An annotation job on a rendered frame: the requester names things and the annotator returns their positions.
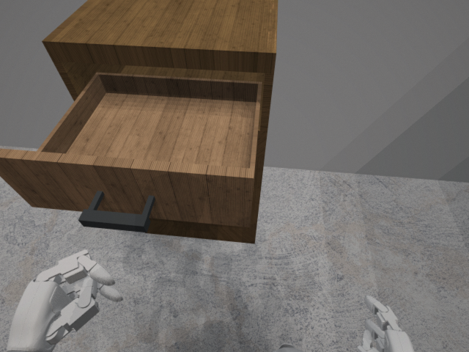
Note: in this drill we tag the cabinet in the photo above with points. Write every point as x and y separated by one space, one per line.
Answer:
214 39

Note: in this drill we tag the right robot shin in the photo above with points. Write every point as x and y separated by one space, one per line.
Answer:
286 346

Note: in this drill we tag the drawer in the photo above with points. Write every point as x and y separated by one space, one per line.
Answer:
190 142

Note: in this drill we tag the handle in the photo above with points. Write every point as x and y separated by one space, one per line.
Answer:
114 220

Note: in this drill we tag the robot left hand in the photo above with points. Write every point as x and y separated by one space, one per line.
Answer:
35 327

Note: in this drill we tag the robot right hand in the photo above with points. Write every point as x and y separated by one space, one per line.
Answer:
388 336

